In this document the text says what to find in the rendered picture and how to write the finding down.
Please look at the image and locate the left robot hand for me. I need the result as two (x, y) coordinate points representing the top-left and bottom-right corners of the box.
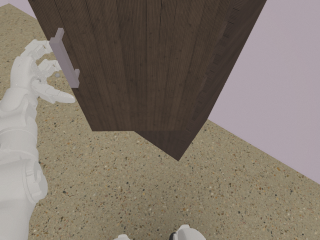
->
(10, 39), (76, 104)

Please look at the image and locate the robot shin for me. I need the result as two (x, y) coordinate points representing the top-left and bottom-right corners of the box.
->
(177, 224), (190, 232)
(118, 234), (128, 238)

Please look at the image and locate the left robot upper arm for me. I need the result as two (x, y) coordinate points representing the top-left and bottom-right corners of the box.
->
(0, 158), (48, 240)

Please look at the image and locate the handle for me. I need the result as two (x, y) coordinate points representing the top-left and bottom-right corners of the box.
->
(49, 28), (80, 88)

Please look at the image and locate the left robot forearm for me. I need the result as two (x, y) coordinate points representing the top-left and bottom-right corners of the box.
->
(0, 87), (39, 165)

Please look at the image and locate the cupboard door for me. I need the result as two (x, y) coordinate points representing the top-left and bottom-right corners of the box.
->
(28, 0), (231, 132)

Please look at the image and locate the robot right shin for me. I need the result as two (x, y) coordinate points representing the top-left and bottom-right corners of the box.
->
(177, 224), (190, 232)

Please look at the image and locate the robot left shin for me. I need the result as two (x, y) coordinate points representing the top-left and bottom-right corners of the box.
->
(118, 234), (128, 238)

